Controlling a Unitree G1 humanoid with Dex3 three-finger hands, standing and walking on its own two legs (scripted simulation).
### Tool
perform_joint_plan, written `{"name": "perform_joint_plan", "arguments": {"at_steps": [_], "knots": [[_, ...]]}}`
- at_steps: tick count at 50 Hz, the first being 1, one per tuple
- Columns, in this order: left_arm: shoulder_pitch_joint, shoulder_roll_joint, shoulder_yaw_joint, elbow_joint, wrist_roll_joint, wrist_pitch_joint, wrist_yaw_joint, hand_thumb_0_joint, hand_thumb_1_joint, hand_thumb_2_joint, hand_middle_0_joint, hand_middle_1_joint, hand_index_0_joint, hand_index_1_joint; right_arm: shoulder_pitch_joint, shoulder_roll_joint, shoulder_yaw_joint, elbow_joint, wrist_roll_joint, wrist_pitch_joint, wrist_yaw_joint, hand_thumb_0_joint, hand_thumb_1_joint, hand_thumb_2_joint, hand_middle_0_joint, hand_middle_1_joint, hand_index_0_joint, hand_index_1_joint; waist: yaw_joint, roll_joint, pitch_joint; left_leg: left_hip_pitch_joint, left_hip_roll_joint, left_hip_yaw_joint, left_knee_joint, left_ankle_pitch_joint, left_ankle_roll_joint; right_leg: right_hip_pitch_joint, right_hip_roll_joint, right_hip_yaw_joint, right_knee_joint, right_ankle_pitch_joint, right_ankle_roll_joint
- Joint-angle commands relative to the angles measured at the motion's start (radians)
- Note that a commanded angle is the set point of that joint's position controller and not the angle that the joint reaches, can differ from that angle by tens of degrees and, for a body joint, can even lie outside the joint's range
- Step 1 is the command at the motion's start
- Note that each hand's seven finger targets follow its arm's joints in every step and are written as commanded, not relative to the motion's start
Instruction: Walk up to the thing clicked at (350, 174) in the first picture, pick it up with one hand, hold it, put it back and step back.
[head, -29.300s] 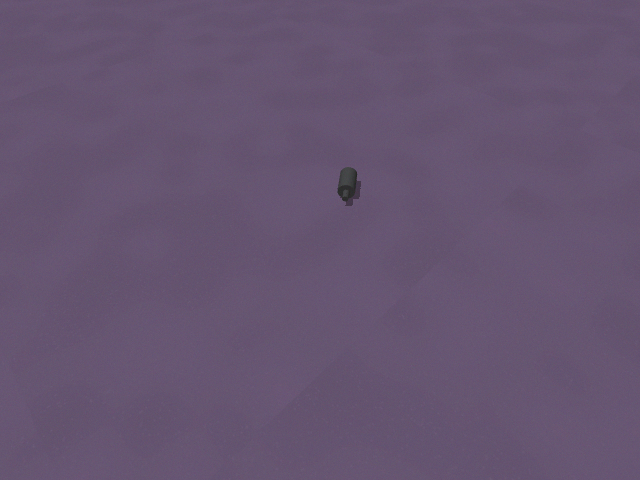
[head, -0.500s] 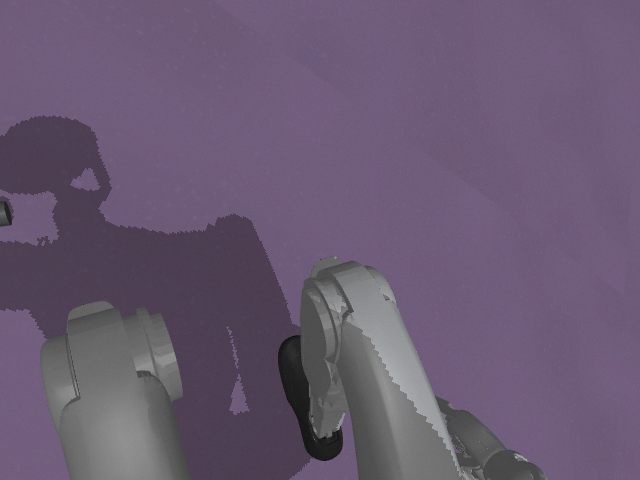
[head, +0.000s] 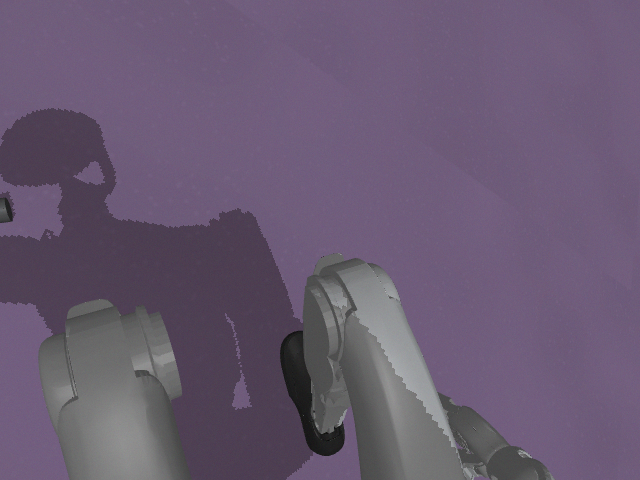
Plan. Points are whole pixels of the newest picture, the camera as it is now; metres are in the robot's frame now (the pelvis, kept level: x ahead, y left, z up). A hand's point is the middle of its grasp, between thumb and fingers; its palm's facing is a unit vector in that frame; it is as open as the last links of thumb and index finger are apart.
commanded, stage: close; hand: left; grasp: from above
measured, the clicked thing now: out of the picture +0.42 +0.38 -0.25
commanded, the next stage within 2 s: settle in 1.62 s
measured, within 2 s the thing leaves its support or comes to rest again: neither
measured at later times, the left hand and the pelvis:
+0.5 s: hand out of the picture +0.40 +0.39 -0.22, palm faces -0.44 -0.14 -0.89, open 12.7 cm; pelvis +0.00 +0.00 -0.01, yaw -1 degrees
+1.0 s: hand out of the picture +0.39 +0.39 -0.23, palm faces -0.43 -0.15 -0.89, open 11.3 cm; pelvis +0.00 +0.00 +0.00, yaw -1 degrees
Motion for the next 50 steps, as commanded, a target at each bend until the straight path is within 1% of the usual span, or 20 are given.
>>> {"name": "perform_joint_plan", "arguments": {"at_steps": [1,4,6,10,13,14,16,17,20,24,25,31,34,37,39,40,41,44,46,50], "knots": [[-0.214,0.282,0.016,-0.100,0.003,-0.032,0.062,0.000,-0.450,0.977,-0.104,-1.029,-0.111,-1.021,0.136,-0.321,-0.091,-0.009,-0.007,0.006,-0.021,0.000,-0.891,-0.899,0.200,0.300,0.200,0.300,-0.036,0.514,-0.627,0.544,0.039,0.117,-0.266,0.224,0.014,0.260,0.025,-0.140,-0.177,0.251,-0.085],[-0.228,0.285,0.010,-0.098,0.016,-0.034,0.091,0.000,-0.414,0.938,-0.116,-1.022,-0.131,-1.007,0.134,-0.315,-0.082,0.012,-0.011,0.012,-0.025,0.000,-0.891,-0.898,0.200,0.300,0.200,0.300,-0.031,0.516,-0.589,0.510,0.035,0.127,-0.268,0.181,0.015,0.244,0.022,-0.135,-0.181,0.220,-0.087],[-0.229,0.301,0.023,-0.109,0.024,-0.026,0.113,0.000,-0.405,0.965,-0.134,-1.007,-0.140,-1.000,0.121,-0.322,-0.081,0.019,-0.017,0.014,-0.029,0.000,-0.888,-0.898,0.200,0.300,0.200,0.300,-0.017,0.528,-0.622,0.536,0.038,0.122,-0.278,0.194,0.011,0.235,0.028,-0.139,-0.179,0.220,-0.092],[-0.228,0.284,0.003,-0.083,0.038,0.009,0.145,0.000,-0.376,0.956,-0.157,-0.990,-0.163,-0.983,0.114,-0.321,-0.080,0.025,-0.024,0.005,-0.032,0.000,-0.889,-0.898,0.200,0.300,0.200,0.300,-0.020,0.532,-0.623,0.514,0.040,0.127,-0.270,0.198,0.013,0.240,0.032,-0.130,-0.181,0.232,-0.094],[-0.238,0.275,0.001,-0.063,0.014,0.035,0.152,0.000,-0.340,0.928,-0.179,-0.969,-0.188,-0.959,0.115,-0.324,-0.080,0.027,-0.024,-0.002,-0.032,0.000,-0.888,-0.897,0.200,0.300,0.200,0.300,-0.022,0.525,-0.611,0.499,0.037,0.123,-0.277,0.194,0.012,0.221,0.029,-0.136,-0.176,0.229,-0.094],[-0.234,0.276,-0.014,-0.049,0.026,0.047,0.144,0.000,-0.342,0.929,-0.180,-0.973,-0.189,-0.963,0.116,-0.325,-0.078,0.023,-0.024,-0.006,-0.031,0.000,-0.889,-0.897,0.200,0.300,0.200,0.300,-0.030,0.538,-0.598,0.510,0.036,0.125,-0.276,0.192,0.012,0.206,0.026,-0.136,-0.168,0.231,-0.094],[-0.245,0.278,-0.011,-0.046,0.016,0.059,0.136,0.000,-0.323,0.920,-0.199,-0.967,-0.208,-0.957,0.118,-0.327,-0.079,0.024,-0.019,-0.012,-0.033,0.000,-0.890,-0.898,0.200,0.300,0.200,0.300,-0.029,0.535,-0.606,0.503,0.039,0.118,-0.278,0.188,0.012,0.214,0.030,-0.138,-0.171,0.229,-0.094],[-0.243,0.280,0.000,-0.046,-0.004,0.062,0.134,0.000,-0.299,0.901,-0.209,-0.959,-0.221,-0.945,0.117,-0.331,-0.081,0.022,-0.019,-0.013,-0.033,0.000,-0.889,-0.897,0.200,0.300,0.200,0.300,-0.027,0.516,-0.607,0.496,0.035,0.116,-0.279,0.188,0.013,0.214,0.026,-0.142,-0.170,0.231,-0.091],[-0.242,0.270,-0.026,-0.037,-0.009,0.069,0.101,0.000,-0.280,0.875,-0.219,-0.965,-0.237,-0.945,0.112,-0.333,-0.079,-0.004,-0.017,-0.028,-0.027,0.000,-0.892,-0.898,0.200,0.300,0.200,0.300,-0.036,0.525,-0.600,0.510,0.037,0.108,-0.277,0.165,0.013,0.206,0.022,-0.139,-0.161,0.216,-0.091],[-0.226,0.326,0.029,-0.063,-0.030,0.059,0.070,0.000,-0.242,0.850,-0.257,-0.930,-0.274,-0.913,0.129,-0.343,-0.083,-0.009,-0.011,-0.028,-0.028,0.000,-0.892,-0.899,0.200,0.300,0.200,0.300,-0.027,0.520,-0.600,0.492,0.035,0.111,-0.281,0.172,0.014,0.235,0.020,-0.138,-0.168,0.219,-0.087],[-0.222,0.302,0.019,-0.075,-0.037,0.052,0.061,0.000,-0.225,0.863,-0.277,-0.930,-0.291,-0.916,0.124,-0.339,-0.082,-0.018,-0.013,-0.028,-0.029,0.000,-0.893,-0.900,0.199,0.300,0.199,0.300,-0.025,0.518,-0.613,0.503,0.035,0.111,-0.283,0.182,0.013,0.249,0.021,-0.138,-0.174,0.227,-0.087],[-0.181,0.292,0.033,-0.102,-0.043,0.009,0.029,0.000,-0.148,0.848,-0.327,-0.917,-0.344,-0.900,0.143,-0.333,-0.083,-0.013,-0.012,-0.012,-0.026,0.000,-0.892,-0.899,0.200,0.300,0.200,0.300,-0.031,0.530,-0.621,0.540,0.037,0.100,-0.278,0.253,0.008,0.259,0.021,-0.149,-0.165,0.270,-0.084],[-0.170,0.276,0.018,-0.092,-0.025,-0.010,0.027,0.000,-0.108,0.829,-0.354,-0.908,-0.373,-0.889,0.141,-0.323,-0.079,-0.015,-0.020,-0.003,-0.021,0.000,-0.891,-0.899,0.200,0.300,0.200,0.300,-0.034,0.540,-0.619,0.567,0.041,0.100,-0.278,0.270,0.006,0.260,0.024,-0.153,-0.163,0.277,-0.086],[-0.178,0.280,0.018,-0.101,-0.021,-0.028,0.037,0.000,-0.077,0.861,-0.383,-0.908,-0.396,-0.894,0.136,-0.327,-0.071,-0.011,-0.022,0.004,-0.019,0.000,-0.891,-0.898,0.200,0.300,0.200,0.300,-0.039,0.521,-0.601,0.542,0.040,0.104,-0.267,0.256,0.012,0.268,0.024,-0.150,-0.170,0.274,-0.082],[-0.180,0.308,0.034,-0.114,-0.004,-0.038,0.054,0.000,-0.042,0.849,-0.403,-0.909,-0.420,-0.891,0.127,-0.332,-0.073,-0.015,-0.021,0.010,-0.024,0.000,-0.890,-0.898,0.200,0.300,0.200,0.300,-0.025,0.533,-0.611,0.554,0.041,0.105,-0.276,0.250,0.011,0.263,0.025,-0.149,-0.173,0.265,-0.085],[-0.223,0.312,0.037,-0.161,-0.011,-0.047,0.065,0.000,-0.019,0.842,-0.427,-0.883,-0.441,-0.868,0.135,-0.331,-0.072,-0.001,-0.022,0.012,-0.024,0.000,-0.890,-0.898,0.200,0.300,0.200,0.300,-0.023,0.551,-0.616,0.551,0.039,0.107,-0.280,0.241,0.009,0.262,0.023,-0.150,-0.172,0.260,-0.086],[-0.190,0.308,0.033,-0.127,0.008,-0.044,0.072,0.000,-0.021,0.848,-0.425,-0.892,-0.440,-0.877,0.128,-0.327,-0.071,-0.008,-0.026,0.011,-0.022,0.000,-0.890,-0.898,0.200,0.300,0.200,0.300,-0.024,0.550,-0.622,0.573,0.043,0.109,-0.275,0.248,0.008,0.265,0.025,-0.148,-0.169,0.262,-0.087],[-0.206,0.279,0.018,-0.130,0.004,-0.038,0.097,0.000,0.019,0.833,-0.438,-0.896,-0.459,-0.874,0.115,-0.324,-0.074,0.005,-0.030,0.007,-0.023,0.000,-0.888,-0.897,0.200,0.300,0.200,0.300,-0.031,0.521,-0.611,0.521,0.041,0.117,-0.262,0.199,0.012,0.255,0.026,-0.143,-0.179,0.234,-0.086],[-0.213,0.289,0.016,-0.125,0.013,-0.026,0.115,0.000,0.034,0.831,-0.460,-0.869,-0.476,-0.852,0.116,-0.324,-0.076,0.009,-0.029,0.004,-0.025,0.000,-0.888,-0.897,0.200,0.300,0.200,0.300,-0.030,0.522,-0.607,0.513,0.041,0.121,-0.261,0.185,0.014,0.246,0.026,-0.138,-0.179,0.224,-0.088],[-0.224,0.276,0.004,-0.109,0.008,0.003,0.134,0.000,0.062,0.847,-0.493,-0.842,-0.502,-0.833,0.109,-0.328,-0.082,0.027,-0.026,-0.004,-0.029,0.000,-0.888,-0.897,0.200,0.300,0.199,0.300,-0.027,0.521,-0.605,0.501,0.041,0.118,-0.263,0.194,0.012,0.228,0.027,-0.139,-0.176,0.228,-0.090]]}}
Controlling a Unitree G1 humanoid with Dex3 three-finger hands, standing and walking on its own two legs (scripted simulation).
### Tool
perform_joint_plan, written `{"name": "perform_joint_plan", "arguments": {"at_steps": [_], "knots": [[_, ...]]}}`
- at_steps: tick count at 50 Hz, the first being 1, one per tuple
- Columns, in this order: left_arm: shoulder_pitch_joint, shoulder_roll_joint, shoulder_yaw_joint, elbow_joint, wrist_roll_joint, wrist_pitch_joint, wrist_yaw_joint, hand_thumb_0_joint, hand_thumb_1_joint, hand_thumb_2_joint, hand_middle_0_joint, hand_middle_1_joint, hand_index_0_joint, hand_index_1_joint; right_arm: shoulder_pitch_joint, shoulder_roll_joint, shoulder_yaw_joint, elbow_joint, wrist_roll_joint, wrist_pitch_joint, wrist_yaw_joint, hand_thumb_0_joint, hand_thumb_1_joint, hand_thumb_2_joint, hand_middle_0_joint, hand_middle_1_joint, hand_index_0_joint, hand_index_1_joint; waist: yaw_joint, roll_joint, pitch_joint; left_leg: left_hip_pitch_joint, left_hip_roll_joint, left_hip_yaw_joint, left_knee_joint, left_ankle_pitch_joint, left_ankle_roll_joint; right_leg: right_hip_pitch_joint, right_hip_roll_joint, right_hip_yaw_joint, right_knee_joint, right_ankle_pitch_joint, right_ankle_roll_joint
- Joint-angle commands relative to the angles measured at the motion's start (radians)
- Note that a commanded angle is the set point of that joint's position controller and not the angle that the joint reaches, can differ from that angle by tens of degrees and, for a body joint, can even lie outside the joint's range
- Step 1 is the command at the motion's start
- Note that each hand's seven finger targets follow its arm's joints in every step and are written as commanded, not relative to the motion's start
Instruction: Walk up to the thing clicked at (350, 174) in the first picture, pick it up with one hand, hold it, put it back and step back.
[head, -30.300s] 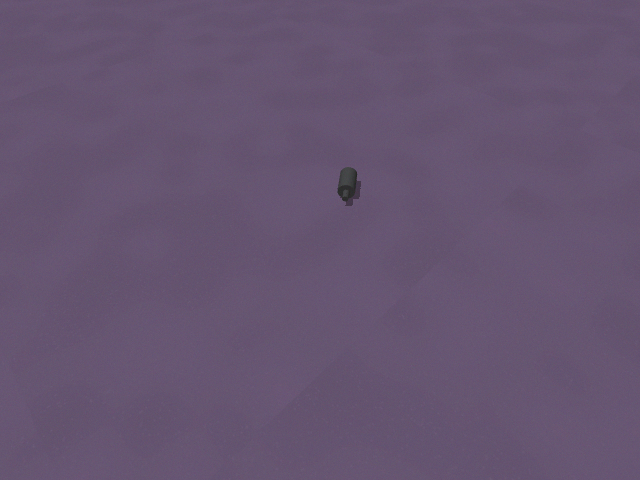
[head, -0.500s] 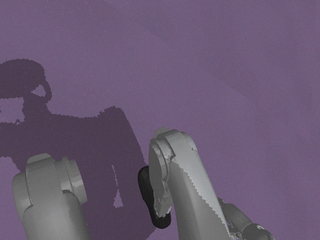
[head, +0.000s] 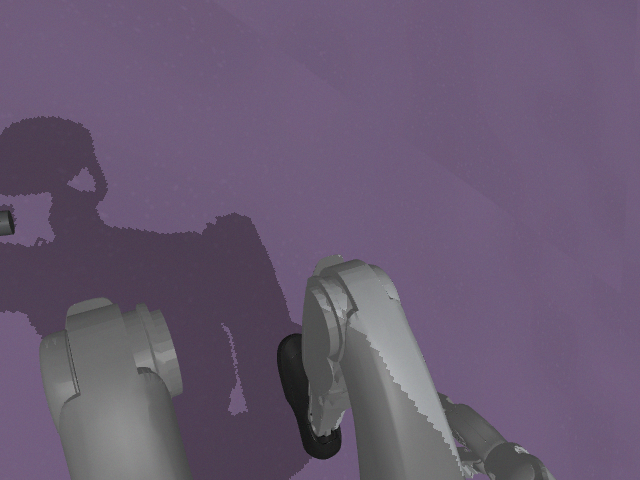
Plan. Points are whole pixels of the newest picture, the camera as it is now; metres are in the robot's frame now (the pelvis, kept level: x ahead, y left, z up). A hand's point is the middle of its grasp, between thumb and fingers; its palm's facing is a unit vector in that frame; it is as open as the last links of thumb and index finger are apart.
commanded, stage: close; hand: left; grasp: from above
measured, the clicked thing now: out of the picture +0.41 +0.38 -0.25
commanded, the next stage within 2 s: settle in 0.62 s
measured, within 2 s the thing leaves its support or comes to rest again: leaves its support in 1.04 s
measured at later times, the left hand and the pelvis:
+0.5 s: hand out of the picture +0.39 +0.39 -0.22, palm faces -0.44 -0.15 -0.89, open 11.0 cm; pelvis +0.00 +0.00 +0.00, yaw +0 degrees
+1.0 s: hand out of the picture +0.40 +0.39 -0.21, palm faces -0.42 -0.16 -0.89, open 10.9 cm; pelvis +0.00 +0.00 +0.00, yaw +1 degrees
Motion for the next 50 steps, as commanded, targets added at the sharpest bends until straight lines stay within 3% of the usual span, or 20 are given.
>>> {"name": "perform_joint_plan", "arguments": {"at_steps": [1,4,7,10,14,15,19,23,31,36,38,40,45,46,48,50], "knots": [[-0.239,0.273,0.022,-0.108,-0.030,0.026,0.074,0.000,0.084,0.832,-0.507,-0.842,-0.519,-0.829,0.135,-0.323,-0.103,0.009,-0.001,-0.008,-0.020,0.000,-0.888,-0.897,0.200,0.300,0.199,0.300,-0.029,0.533,-0.604,0.491,0.036,0.129,-0.280,0.191,0.013,0.233,0.025,-0.127,-0.189,0.219,-0.087],[-0.270,0.273,0.010,-0.119,-0.022,0.045,0.075,0.000,0.143,0.815,-0.552,-0.828,-0.566,-0.813,0.146,-0.327,-0.106,0.009,0.000,-0.019,-0.015,0.000,-0.889,-0.897,0.199,0.300,0.199,0.300,-0.035,0.561,-0.608,0.518,0.035,0.129,-0.286,0.196,0.009,0.216,0.021,-0.133,-0.173,0.227,-0.087],[-0.265,0.256,-0.003,-0.087,-0.035,0.057,0.071,0.000,0.190,0.811,-0.590,-0.819,-0.603,-0.804,0.138,-0.332,-0.111,0.006,0.007,-0.028,-0.013,0.000,-0.888,-0.897,0.199,0.300,0.199,0.300,-0.038,0.540,-0.593,0.497,0.033,0.121,-0.288,0.177,0.010,0.200,0.019,-0.136,-0.170,0.212,-0.087],[-0.283,0.280,-0.001,-0.100,-0.038,0.064,0.061,0.000,0.248,0.811,-0.643,-0.804,-0.655,-0.792,0.131,-0.332,-0.112,0.005,0.016,-0.035,-0.010,0.000,-0.890,-0.897,0.199,0.300,0.199,0.300,-0.021,0.567,-0.602,0.510,0.033,0.114,-0.306,0.162,0.004,0.176,0.015,-0.132,-0.158,0.196,-0.092],[-0.272,0.258,-0.014,-0.088,-0.044,0.068,0.039,0.000,0.332,0.788,-0.709,-0.788,-0.724,-0.773,0.144,-0.332,-0.112,-0.009,0.017,-0.048,-0.002,0.000,-0.892,-0.898,0.199,0.300,0.199,0.300,-0.035,0.549,-0.570,0.487,0.030,0.122,-0.294,0.154,0.011,0.188,0.012,-0.127,-0.165,0.198,-0.084],[-0.281,0.275,0.003,-0.095,-0.052,0.062,0.040,0.000,0.330,0.810,-0.712,-0.784,-0.722,-0.774,0.145,-0.334,-0.108,-0.008,0.017,-0.047,-0.003,0.000,-0.891,-0.898,0.199,0.300,0.199,0.300,-0.030,0.538,-0.592,0.489,0.032,0.117,-0.298,0.163,0.009,0.203,0.014,-0.130,-0.170,0.205,-0.084],[-0.260,0.257,-0.004,-0.076,-0.049,0.055,0.022,0.000,0.373,0.800,-0.749,-0.765,-0.758,-0.756,0.156,-0.334,-0.113,-0.012,0.020,-0.050,0.003,0.000,-0.891,-0.898,0.199,0.300,0.199,0.300,-0.036,0.542,-0.581,0.507,0.031,0.109,-0.305,0.168,0.007,0.188,0.011,-0.136,-0.155,0.206,-0.084],[-0.260,0.283,0.017,-0.093,-0.055,0.044,0.019,0.000,0.419,0.795,-0.793,-0.744,-0.799,-0.738,0.157,-0.336,-0.110,-0.035,0.023,-0.051,0.003,0.000,-0.893,-0.899,0.199,0.300,0.199,0.300,-0.035,0.516,-0.593,0.477,0.030,0.124,-0.285,0.181,0.015,0.230,0.014,-0.127,-0.175,0.219,-0.081],[-0.255,0.279,0.014,-0.090,-0.057,0.034,0.019,0.000,0.519,0.811,-0.865,-0.747,-0.872,-0.740,0.188,-0.331,-0.102,-0.017,0.017,-0.042,0.002,0.000,-0.893,-0.898,0.199,0.300,0.199,0.300,-0.043,0.523,-0.600,0.492,0.029,0.128,-0.282,0.209,0.016,0.245,0.013,-0.131,-0.172,0.240,-0.082],[-0.244,0.279,0.028,-0.086,-0.062,0.027,0.020,0.000,0.541,0.851,-0.897,-0.732,-0.893,-0.736,0.182,-0.333,-0.104,-0.010,0.019,-0.034,-0.005,0.000,-0.891,-0.899,0.199,0.300,0.199,0.300,-0.035,0.535,-0.609,0.514,0.030,0.123,-0.296,0.223,0.010,0.248,0.015,-0.135,-0.179,0.242,-0.084],[-0.245,0.283,0.026,-0.087,-0.066,0.023,0.020,0.000,0.450,0.849,-0.870,-0.766,-0.878,-0.761,0.173,-0.330,-0.103,-0.009,0.020,-0.031,-0.007,0.000,-0.910,-0.902,0.200,0.300,0.200,0.300,-0.028,0.539,-0.603,0.496,0.030,0.129,-0.292,0.217,0.012,0.252,0.015,-0.130,-0.184,0.241,-0.085],[-0.260,0.293,0.025,-0.106,-0.063,0.026,0.013,0.000,0.473,0.851,-0.889,-0.756,-0.896,-0.752,0.188,-0.332,-0.105,-0.009,0.016,-0.028,-0.009,0.000,-0.910,-0.902,0.200,0.300,0.200,0.300,-0.037,0.525,-0.620,0.495,0.030,0.132,-0.278,0.219,0.017,0.258,0.014,-0.127,-0.188,0.250,-0.080],[-0.251,0.310,0.034,-0.152,-0.063,0.041,-0.012,0.000,0.477,0.874,-0.913,-0.732,-0.909,-0.739,0.184,-0.326,-0.113,-0.019,0.022,-0.027,-0.012,0.000,-0.911,-0.903,0.200,0.300,0.199,0.300,-0.019,0.566,-0.652,0.536,0.032,0.138,-0.286,0.229,0.013,0.258,0.010,-0.118,-0.184,0.249,-0.086],[-0.271,0.328,0.060,-0.206,-0.075,0.038,-0.011,0.000,0.501,0.858,-0.931,-0.723,-0.928,-0.729,0.189,-0.325,-0.116,-0.014,0.025,-0.024,-0.013,0.000,-0.911,-0.903,0.200,0.300,0.199,0.300,-0.006,0.596,-0.665,0.544,0.028,0.138,-0.302,0.242,0.008,0.257,0.008,-0.124,-0.179,0.254,-0.089],[-0.255,0.334,0.069,-0.227,-0.078,0.042,-0.025,0.000,0.524,0.882,-0.954,-0.721,-0.948,-0.731,0.187,-0.323,-0.122,-0.016,0.025,-0.022,-0.011,0.000,-0.911,-0.903,0.200,0.300,0.199,0.300,0.003,0.623,-0.674,0.561,0.028,0.140,-0.304,0.238,0.003,0.244,0.005,-0.124,-0.170,0.246,-0.093],[-0.253,0.353,0.093,-0.316,-0.079,0.042,-0.034,0.000,0.556,0.868,-0.965,-0.729,-0.965,-0.732,0.185,-0.322,-0.135,-0.025,0.034,-0.015,-0.012,0.000,-0.909,-0.903,0.200,0.300,0.199,0.300,0.025,0.665,-0.745,0.590,0.026,0.144,-0.319,0.260,0.002,0.268,0.004,-0.115,-0.176,0.260,-0.097]]}}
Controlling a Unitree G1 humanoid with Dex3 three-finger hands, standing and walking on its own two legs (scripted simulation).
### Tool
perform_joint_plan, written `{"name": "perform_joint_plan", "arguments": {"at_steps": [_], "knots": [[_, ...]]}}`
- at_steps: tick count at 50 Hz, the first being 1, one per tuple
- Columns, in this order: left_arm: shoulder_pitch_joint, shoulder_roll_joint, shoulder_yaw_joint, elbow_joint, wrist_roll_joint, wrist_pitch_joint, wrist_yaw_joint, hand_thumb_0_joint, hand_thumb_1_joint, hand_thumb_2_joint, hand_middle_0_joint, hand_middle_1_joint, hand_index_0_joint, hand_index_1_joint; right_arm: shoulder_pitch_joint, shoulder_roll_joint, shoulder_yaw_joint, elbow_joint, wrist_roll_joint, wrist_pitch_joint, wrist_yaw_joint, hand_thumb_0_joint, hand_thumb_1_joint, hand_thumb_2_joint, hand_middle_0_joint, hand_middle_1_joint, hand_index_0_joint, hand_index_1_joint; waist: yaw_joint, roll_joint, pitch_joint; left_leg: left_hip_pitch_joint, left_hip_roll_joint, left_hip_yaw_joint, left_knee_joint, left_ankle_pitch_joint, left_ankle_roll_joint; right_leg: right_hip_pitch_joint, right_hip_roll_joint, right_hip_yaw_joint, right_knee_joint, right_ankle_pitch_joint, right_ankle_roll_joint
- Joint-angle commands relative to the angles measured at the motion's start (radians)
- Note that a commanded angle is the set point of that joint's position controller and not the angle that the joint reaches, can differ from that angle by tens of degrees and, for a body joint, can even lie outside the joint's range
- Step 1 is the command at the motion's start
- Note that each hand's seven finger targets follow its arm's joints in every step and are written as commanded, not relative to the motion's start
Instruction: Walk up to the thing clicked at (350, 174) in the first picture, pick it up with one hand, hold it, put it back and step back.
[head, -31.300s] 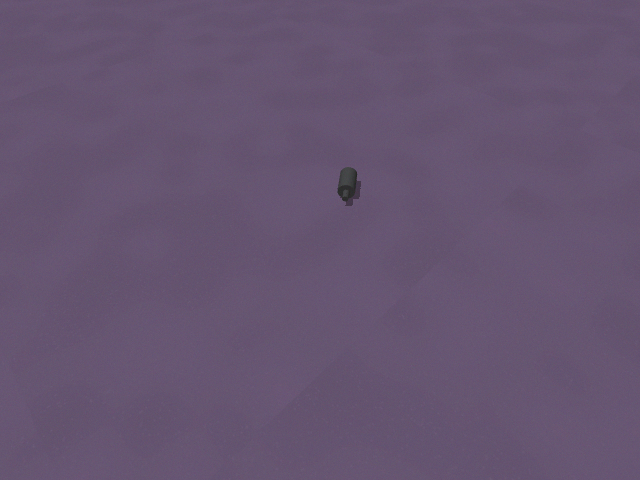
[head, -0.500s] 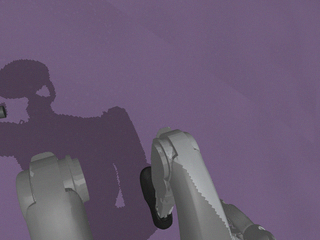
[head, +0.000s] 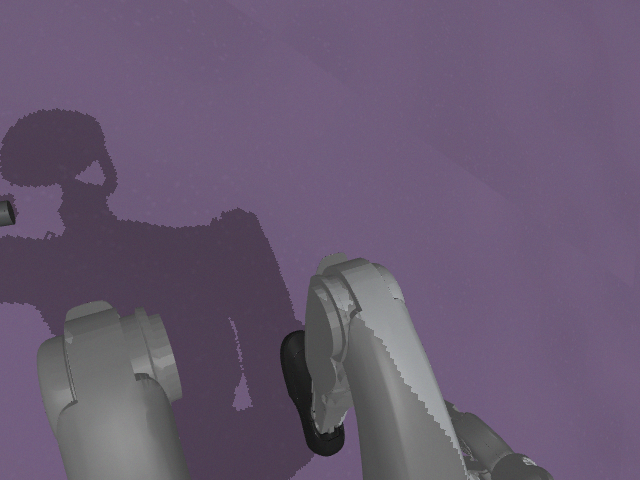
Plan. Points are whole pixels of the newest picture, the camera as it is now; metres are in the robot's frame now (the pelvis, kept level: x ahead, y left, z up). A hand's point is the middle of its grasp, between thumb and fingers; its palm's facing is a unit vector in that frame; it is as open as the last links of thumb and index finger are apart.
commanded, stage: settle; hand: left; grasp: from above
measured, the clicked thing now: out of the picture +0.42 +0.38 -0.25
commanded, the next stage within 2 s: lift in 0.62 s
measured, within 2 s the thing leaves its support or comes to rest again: leaves its support in 0.04 s
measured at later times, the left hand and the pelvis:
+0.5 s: hand out of the picture +0.39 +0.40 -0.12, palm faces -0.47 -0.11 -0.87, open 10.7 cm; pelvis -0.01 +0.00 +0.03, yaw +3 degrees
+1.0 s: hand out of the picture +0.38 +0.39 -0.06, palm faces -0.48 -0.13 -0.87, open 10.6 cm; pelvis -0.01 +0.00 +0.07, yaw +6 degrees
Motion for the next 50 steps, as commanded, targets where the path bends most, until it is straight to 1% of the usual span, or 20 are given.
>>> {"name": "perform_joint_plan", "arguments": {"at_steps": [1,7,11,15,19,21,22,25,31,34,35,36,37,38,39,41,43,44,47,50], "knots": [[-0.212,0.365,0.082,-0.274,-0.037,0.007,0.030,0.000,0.573,0.856,-0.978,-0.715,-0.978,-0.718,0.145,-0.311,-0.123,-0.015,0.013,0.012,-0.017,0.000,-0.908,-0.902,0.200,0.300,0.199,0.300,0.045,0.648,-0.763,0.611,0.031,0.144,-0.305,0.271,0.011,0.287,0.015,-0.114,-0.177,0.272,-0.090],[-0.191,0.276,0.072,-0.368,-0.068,0.045,-0.028,0.000,0.665,0.864,-1.050,-0.688,-1.047,-0.694,0.170,-0.286,-0.174,-0.008,0.049,0.026,-0.009,0.000,-0.906,-0.901,0.200,0.300,0.199,0.300,0.068,0.649,-0.776,0.610,0.024,0.157,-0.334,0.275,0.014,0.245,0.003,-0.097,-0.197,0.273,-0.095],[-0.215,0.180,0.010,-0.364,-0.092,0.068,-0.097,0.000,0.684,0.837,-1.041,-0.717,-1.049,-0.710,0.195,-0.278,-0.207,-0.008,0.079,0.042,-0.008,0.000,-0.908,-0.901,0.200,0.300,0.199,0.300,0.050,0.580,-0.736,0.579,0.020,0.148,-0.363,0.223,0.021,0.206,-0.005,-0.089,-0.228,0.237,-0.094],[-0.218,0.130,-0.036,-0.407,-0.115,0.076,-0.172,0.000,0.664,0.823,-1.044,-0.700,-1.050,-0.696,0.202,-0.263,-0.216,-0.029,0.102,0.072,-0.014,0.000,-0.911,-0.903,0.199,0.300,0.199,0.300,0.053,0.488,-0.746,0.529,0.015,0.158,-0.380,0.166,0.040,0.243,-0.004,-0.071,-0.273,0.204,-0.089],[-0.196,0.113,-0.036,-0.433,-0.143,0.067,-0.228,0.000,0.711,0.819,-1.089,-0.699,-1.096,-0.695,0.217,-0.253,-0.228,-0.035,0.118,0.098,-0.027,0.000,-0.917,-0.905,0.199,0.300,0.199,0.300,0.070,0.468,-0.757,0.548,0.010,0.159,-0.407,0.157,0.039,0.268,-0.009,-0.061,-0.292,0.190,-0.090],[-0.224,0.141,-0.019,-0.483,-0.146,0.054,-0.249,0.000,0.704,0.812,-1.096,-0.670,-1.097,-0.673,0.216,-0.258,-0.236,-0.042,0.127,0.113,-0.039,0.000,-0.917,-0.905,0.199,0.300,0.199,0.300,0.081,0.462,-0.770,0.570,0.009,0.154,-0.417,0.162,0.037,0.254,-0.012,-0.060,-0.298,0.185,-0.094],[-0.243,0.149,-0.015,-0.498,-0.143,0.045,-0.255,0.000,0.697,0.816,-1.101,-0.652,-1.096,-0.661,0.216,-0.256,-0.232,-0.050,0.126,0.121,-0.044,0.000,-0.918,-0.906,0.199,0.300,0.199,0.300,0.074,0.478,-0.773,0.565,0.004,0.163,-0.409,0.170,0.038,0.265,-0.013,-0.056,-0.303,0.189,-0.095],[-0.232,0.160,0.014,-0.538,-0.136,0.025,-0.258,0.000,0.728,0.809,-1.117,-0.654,-1.116,-0.658,0.222,-0.243,-0.235,-0.051,0.131,0.140,-0.051,0.000,-0.916,-0.905,0.199,0.300,0.199,0.300,0.095,0.498,-0.808,0.604,0.002,0.174,-0.420,0.218,0.035,0.286,-0.016,-0.048,-0.304,0.221,-0.094],[-0.259,0.188,0.049,-0.588,-0.123,0.010,-0.245,0.000,0.752,0.839,-1.135,-0.652,-1.128,-0.662,0.224,-0.240,-0.247,-0.059,0.134,0.165,-0.064,0.000,-0.915,-0.904,0.199,0.300,0.199,0.300,0.103,0.521,-0.867,0.667,0.001,0.178,-0.451,0.221,0.034,0.277,-0.020,-0.040,-0.322,0.218,-0.099],[-0.261,0.167,0.029,-0.577,-0.112,0.020,-0.244,0.000,0.732,0.861,-1.111,-0.670,-1.102,-0.681,0.228,-0.233,-0.248,-0.051,0.139,0.171,-0.069,0.000,-0.913,-0.902,0.200,0.300,0.199,0.300,0.098,0.547,-0.852,0.672,0.002,0.179,-0.478,0.199,0.036,0.260,-0.022,-0.043,-0.322,0.201,-0.097],[-0.261,0.152,0.014,-0.554,-0.112,0.026,-0.247,0.000,0.739,0.813,-1.173,-0.642,-1.164,-0.654,0.232,-0.231,-0.249,-0.051,0.138,0.170,-0.071,0.000,-0.946,-0.917,0.198,0.300,0.199,0.300,0.088,0.529,-0.839,0.670,0.005,0.181,-0.473,0.192,0.038,0.260,-0.022,-0.040,-0.334,0.201,-0.097],[-0.260,0.149,0.017,-0.558,-0.111,0.032,-0.251,0.000,0.659,0.829,-1.093,-0.596,-1.084,-0.610,0.238,-0.227,-0.250,-0.048,0.141,0.171,-0.072,0.000,-0.895,-0.896,0.200,0.300,0.200,0.300,0.094,0.533,-0.840,0.667,0.002,0.181,-0.488,0.189,0.040,0.264,-0.024,-0.040,-0.336,0.198,-0.096],[-0.247,0.144,0.010,-0.545,-0.112,0.041,-0.255,0.000,0.707,0.796,-1.151,-0.622,-1.139,-0.636,0.241,-0.225,-0.251,-0.051,0.144,0.171,-0.074,0.000,-0.944,-0.916,0.198,0.300,0.199,0.300,0.096,0.525,-0.843,0.664,0.005,0.184,-0.498,0.170,0.040,0.267,-0.023,-0.038,-0.344,0.190,-0.098],[-0.245,0.140,0.012,-0.549,-0.123,0.050,-0.262,0.000,0.636,0.803,-1.071,-0.592,-1.059,-0.603,0.238,-0.230,-0.257,-0.057,0.147,0.171,-0.076,0.000,-0.895,-0.896,0.200,0.300,0.200,0.300,0.103,0.526,-0.836,0.666,0.002,0.182,-0.511,0.154,0.039,0.260,-0.025,-0.035,-0.350,0.176,-0.101],[-0.230,0.122,-0.005,-0.536,-0.128,0.060,-0.269,0.000,0.681,0.794,-1.135,-0.611,-1.121,-0.627,0.242,-0.224,-0.256,-0.058,0.150,0.170,-0.077,0.000,-0.943,-0.915,0.198,0.300,0.199,0.300,0.099,0.523,-0.829,0.658,0.007,0.181,-0.527,0.133,0.041,0.271,-0.023,-0.036,-0.357,0.168,-0.098],[-0.211,0.112,-0.002,-0.549,-0.149,0.079,-0.286,0.000,0.722,0.807,-1.131,-0.608,-1.119,-0.621,0.244,-0.225,-0.267,-0.056,0.158,0.171,-0.081,0.000,-0.923,-0.908,0.199,0.300,0.199,0.300,0.118,0.519,-0.847,0.667,0.003,0.185,-0.550,0.120,0.044,0.279,-0.026,-0.031,-0.368,0.161,-0.096],[-0.196,0.085,-0.019,-0.563,-0.178,0.096,-0.311,0.000,0.748,0.783,-1.147,-0.609,-1.141,-0.616,0.256,-0.219,-0.274,-0.062,0.165,0.168,-0.081,0.000,-0.925,-0.909,0.199,0.300,0.199,0.300,0.116,0.511,-0.851,0.675,0.004,0.185,-0.576,0.113,0.045,0.301,-0.027,-0.026,-0.386,0.162,-0.095],[-0.191,0.097,-0.005,-0.593,-0.193,0.103,-0.322,0.000,0.751,0.785,-1.154,-0.599,-1.145,-0.610,0.259,-0.223,-0.285,-0.064,0.171,0.168,-0.084,0.000,-0.924,-0.909,0.199,0.300,0.199,0.300,0.127,0.495,-0.869,0.689,0.005,0.178,-0.590,0.106,0.046,0.304,-0.028,-0.024,-0.391,0.157,-0.096],[-0.173,0.095,-0.002,-0.645,-0.217,0.115,-0.357,0.000,0.790,0.790,-1.203,-0.564,-1.187,-0.582,0.262,-0.214,-0.300,-0.072,0.183,0.172,-0.089,0.000,-0.924,-0.909,0.199,0.300,0.199,0.300,0.141,0.488,-0.901,0.719,0.005,0.185,-0.611,0.121,0.047,0.333,-0.030,-0.005,-0.416,0.168,-0.096],[-0.145,0.106,0.015,-0.729,-0.233,0.106,-0.377,0.000,0.787,0.731,-1.183,-0.552,-1.179,-0.558,0.268,-0.199,-0.310,-0.080,0.194,0.181,-0.096,0.000,-0.922,-0.908,0.199,0.300,0.199,0.300,0.152,0.461,-0.974,0.753,-0.002,0.211,-0.603,0.202,0.050,0.409,-0.031,0.018,-0.452,0.216,-0.096]]}}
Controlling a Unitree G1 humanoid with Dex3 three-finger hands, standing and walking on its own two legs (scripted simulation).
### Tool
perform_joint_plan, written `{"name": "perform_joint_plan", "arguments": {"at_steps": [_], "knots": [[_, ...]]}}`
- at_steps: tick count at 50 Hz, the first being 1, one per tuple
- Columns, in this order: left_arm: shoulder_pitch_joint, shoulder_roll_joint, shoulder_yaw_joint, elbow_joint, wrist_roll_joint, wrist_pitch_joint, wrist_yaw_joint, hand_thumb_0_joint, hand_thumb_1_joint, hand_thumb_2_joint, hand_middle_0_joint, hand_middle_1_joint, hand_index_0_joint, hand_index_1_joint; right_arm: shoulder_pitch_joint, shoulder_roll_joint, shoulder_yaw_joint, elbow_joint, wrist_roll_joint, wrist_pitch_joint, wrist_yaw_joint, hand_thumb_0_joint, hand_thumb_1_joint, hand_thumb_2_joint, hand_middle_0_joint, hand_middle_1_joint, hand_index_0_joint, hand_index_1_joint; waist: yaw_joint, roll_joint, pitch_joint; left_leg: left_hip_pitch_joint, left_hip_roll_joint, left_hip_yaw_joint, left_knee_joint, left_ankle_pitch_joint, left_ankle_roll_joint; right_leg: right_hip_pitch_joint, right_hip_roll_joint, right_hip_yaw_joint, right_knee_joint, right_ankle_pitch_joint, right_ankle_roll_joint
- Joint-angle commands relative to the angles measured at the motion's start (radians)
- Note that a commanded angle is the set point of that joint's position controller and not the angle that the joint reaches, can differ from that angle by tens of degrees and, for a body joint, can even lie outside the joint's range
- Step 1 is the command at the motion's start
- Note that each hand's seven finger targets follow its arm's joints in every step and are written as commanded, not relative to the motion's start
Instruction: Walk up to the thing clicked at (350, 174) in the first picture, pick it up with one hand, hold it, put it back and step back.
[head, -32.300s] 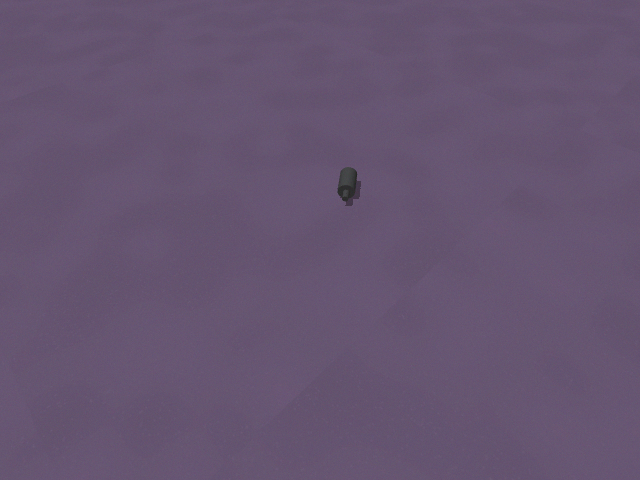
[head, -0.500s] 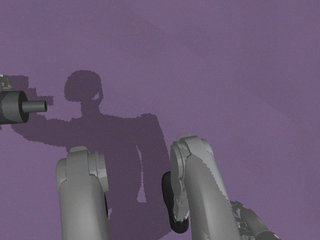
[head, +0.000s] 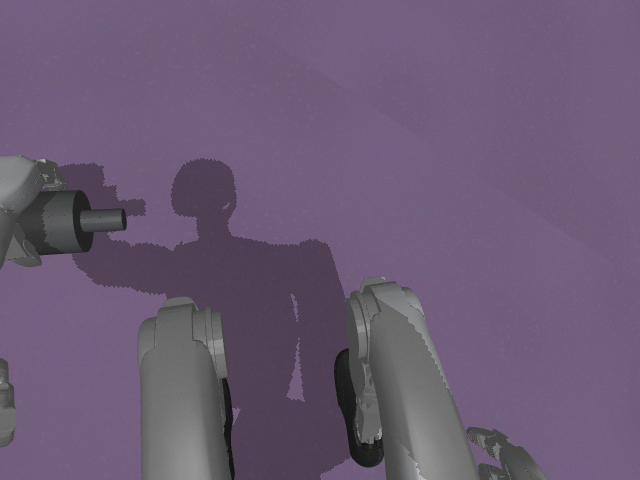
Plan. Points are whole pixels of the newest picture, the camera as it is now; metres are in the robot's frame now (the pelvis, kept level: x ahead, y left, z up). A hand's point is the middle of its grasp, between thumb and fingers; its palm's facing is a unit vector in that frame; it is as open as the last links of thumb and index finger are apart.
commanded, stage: lift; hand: left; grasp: from above
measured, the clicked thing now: (47, 223) +0.43 +0.34 -0.17
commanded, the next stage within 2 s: hold in 1.40 s
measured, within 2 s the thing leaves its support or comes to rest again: neither
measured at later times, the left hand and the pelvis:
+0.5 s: hand out of the picture +0.36 +0.33 +0.05, palm faces -0.44 -0.12 -0.89, open 10.5 cm; pelvis +0.00 +0.00 +0.13, yaw +4 degrees
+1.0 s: hand out of the picture +0.32 +0.28 +0.23, palm faces -0.47 -0.12 -0.88, open 10.5 cm; pelvis +0.03 -0.01 +0.29, yaw +6 degrees
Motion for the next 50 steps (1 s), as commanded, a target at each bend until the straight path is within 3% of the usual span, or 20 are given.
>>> {"name": "perform_joint_plan", "arguments": {"at_steps": [1,5,11,13,15,22,26,28,29,31,33,35,37,39,43,45,47,48,50], "knots": [[-0.275,0.366,0.104,-0.297,-0.062,-0.006,0.015,0.000,0.785,0.730,-1.181,-0.548,-1.176,-0.554,0.162,-0.242,-0.112,-0.053,0.012,-0.001,-0.029,0.000,-0.922,-0.908,0.199,0.300,0.199,0.300,0.041,0.288,-0.779,0.652,-0.008,0.079,-0.317,0.146,0.021,0.335,0.023,-0.063,-0.247,0.195,-0.088],[-0.250,0.357,0.115,-0.366,-0.086,-0.021,-0.002,0.000,0.739,0.761,-1.160,-0.540,-1.145,-0.557,0.156,-0.231,-0.126,-0.065,0.025,0.004,-0.043,0.000,-0.919,-0.908,0.200,0.300,0.199,0.300,0.047,0.294,-0.756,0.686,-0.002,0.072,-0.380,0.111,0.019,0.348,0.017,-0.056,-0.289,0.169,-0.086],[-0.157,0.271,0.077,-0.432,-0.108,-0.001,-0.020,0.000,0.724,0.752,-1.116,-0.581,-1.112,-0.586,0.137,-0.214,-0.133,-0.093,0.042,0.008,-0.058,0.000,-0.913,-0.905,0.200,0.300,0.200,0.300,0.062,0.284,-0.726,0.733,0.003,0.063,-0.501,0.018,0.022,0.410,0.021,-0.053,-0.382,0.114,-0.085],[-0.086,0.235,0.065,-0.447,-0.119,0.019,-0.035,0.000,0.735,0.740,-1.117,-0.575,-1.115,-0.579,0.135,-0.212,-0.138,-0.094,0.051,0.010,-0.065,0.000,-0.912,-0.905,0.200,0.300,0.200,0.300,0.070,0.268,-0.729,0.772,0.005,0.059,-0.536,0.037,0.021,0.452,0.021,-0.053,-0.411,0.130,-0.083],[-0.048,0.243,0.072,-0.506,-0.134,0.033,-0.052,0.000,0.748,0.729,-1.118,-0.580,-1.118,-0.581,0.134,-0.212,-0.145,-0.103,0.060,0.010,-0.075,0.000,-0.914,-0.906,0.200,0.300,0.200,0.300,0.080,0.244,-0.759,0.830,0.006,0.058,-0.568,0.068,0.021,0.508,0.022,-0.048,-0.450,0.148,-0.082],[0.035,0.185,0.053,-0.653,-0.202,0.079,-0.079,0.000,0.719,0.715,-1.084,-0.580,-1.090,-0.574,0.092,-0.180,-0.139,-0.118,0.083,0.001,-0.116,0.000,-0.908,-0.903,0.200,0.300,0.200,0.300,0.084,0.207,-0.684,0.947,0.015,0.065,-0.716,0.046,0.021,0.657,0.019,-0.029,-0.601,0.140,-0.072],[0.091,0.149,0.029,-0.711,-0.191,0.093,-0.083,0.000,0.698,0.719,-1.059,-0.581,-1.063,-0.577,0.076,-0.175,-0.137,-0.113,0.091,-0.006,-0.137,0.000,-0.905,-0.902,0.200,0.300,0.200,0.300,0.094,0.246,-0.678,1.085,0.023,0.044,-0.827,0.083,0.009,0.729,0.016,-0.024,-0.657,0.171,-0.073],[0.105,0.129,0.013,-0.727,-0.191,0.099,-0.083,0.000,0.721,0.714,-1.072,-0.589,-1.080,-0.582,0.072,-0.166,-0.134,-0.111,0.094,-0.010,-0.146,0.000,-0.904,-0.901,0.200,0.300,0.200,0.300,0.088,0.221,-0.629,1.106,0.025,0.049,-0.880,0.055,0.010,0.787,0.018,-0.021,-0.720,0.156,-0.070],[0.149,0.124,0.025,-0.707,-0.198,0.106,-0.081,0.000,0.723,0.729,-1.080,-0.586,-1.085,-0.582,0.063,-0.161,-0.131,-0.109,0.098,-0.014,-0.152,0.000,-0.905,-0.902,0.200,0.300,0.200,0.300,0.094,0.208,-0.585,1.113,0.025,0.050,-0.914,0.037,0.010,0.812,0.017,-0.017,-0.750,0.144,-0.068],[0.142,0.112,0.016,-0.715,-0.199,0.116,-0.078,0.000,0.737,0.749,-1.095,-0.595,-1.096,-0.595,0.060,-0.157,-0.128,-0.108,0.101,-0.019,-0.160,0.000,-0.905,-0.902,0.200,0.300,0.200,0.300,0.098,0.204,-0.580,1.176,0.025,0.059,-0.962,0.040,0.010,0.873,0.019,-0.010,-0.806,0.147,-0.068],[0.180,0.046,-0.025,-0.700,-0.205,0.128,-0.076,0.000,0.766,0.775,-1.107,-0.622,-1.111,-0.619,0.055,-0.147,-0.123,-0.106,0.105,-0.029,-0.167,0.000,-0.903,-0.901,0.200,0.300,0.200,0.300,0.084,0.177,-0.516,1.204,0.027,0.054,-1.020,0.022,0.008,0.912,0.021,-0.009,-0.864,0.131,-0.067],[0.210,0.057,-0.010,-0.675,-0.206,0.136,-0.070,0.000,0.745,0.766,-1.102,-0.598,-1.101,-0.600,0.051,-0.146,-0.125,-0.097,0.110,-0.040,-0.175,0.000,-0.904,-0.902,0.200,0.300,0.200,0.300,0.094,0.148,-0.484,1.233,0.025,0.063,-1.057,0.023,0.008,0.969,0.020,0.000,-0.922,0.124,-0.068],[0.194,0.011,-0.053,-0.675,-0.205,0.138,-0.073,0.000,0.760,0.751,-1.107,-0.609,-1.111,-0.606,0.054,-0.135,-0.122,-0.095,0.110,-0.051,-0.180,0.000,-0.907,-0.903,0.200,0.300,0.200,0.300,0.079,0.129,-0.451,1.257,0.023,0.074,-1.088,0.039,0.009,1.013,0.021,0.009,-0.978,0.130,-0.070],[0.208,0.007,-0.055,-0.653,-0.201,0.137,-0.072,0.000,0.761,0.742,-1.099,-0.624,-1.108,-0.616,0.057,-0.132,-0.122,-0.090,0.110,-0.063,-0.186,0.000,-0.908,-0.903,0.200,0.300,0.200,0.300,0.084,0.114,-0.420,1.282,0.023,0.074,-1.133,0.033,0.009,1.061,0.022,0.016,-1.028,0.122,-0.069],[0.205,-0.050,-0.099,-0.622,-0.192,0.128,-0.067,0.000,0.739,0.690,-1.067,-0.626,-1.085,-0.609,0.066,-0.123,-0.122,-0.084,0.111,-0.083,-0.191,0.000,-0.913,-0.905,0.200,0.300,0.200,0.300,0.085,0.105,-0.402,1.374,0.018,0.086,-1.202,0.087,0.003,1.147,0.022,0.029,-1.113,0.162,-0.072],[0.204,-0.033,-0.078,-0.608,-0.183,0.125,-0.052,0.000,0.714,0.689,-1.029,-0.663,-1.054,-0.638,0.076,-0.121,-0.124,-0.074,0.109,-0.089,-0.192,0.000,-0.913,-0.905,0.200,0.300,0.200,0.300,0.101,0.104,-0.405,1.409,0.013,0.096,-1.232,0.126,0.001,1.204,0.023,0.038,-1.157,0.185,-0.072],[0.178,-0.056,-0.100,-0.590,-0.169,0.121,-0.037,0.000,0.683,0.697,-1.010,-0.661,-1.033,-0.638,0.079,-0.116,-0.124,-0.065,0.109,-0.097,-0.191,0.000,-0.914,-0.905,0.200,0.300,0.200,0.300,0.098,0.111,-0.401,1.456,0.009,0.102,-1.264,0.156,-0.004,1.236,0.026,0.039,-1.188,0.207,-0.072],[0.183,-0.042,-0.082,-0.576,-0.163,0.119,-0.028,0.000,0.688,0.685,-1.008,-0.667,-1.033,-0.641,0.082,-0.118,-0.128,-0.062,0.109,-0.100,-0.191,0.000,-0.915,-0.905,0.200,0.300,0.200,0.300,0.107,0.107,-0.401,1.479,0.011,0.104,-1.281,0.170,-0.004,1.258,0.026,0.039,-1.203,0.219,-0.071],[0.155,-0.065,-0.109,-0.564,-0.147,0.119,-0.011,0.000,0.684,0.700,-1.024,-0.657,-1.042,-0.638,0.081,-0.114,-0.127,-0.062,0.110,-0.107,-0.189,0.000,-0.917,-0.906,0.200,0.300,0.199,0.300,0.103,0.106,-0.371,1.501,0.004,0.120,-1.310,0.174,-0.003,1.286,0.026,0.044,-1.242,0.218,-0.070]]}}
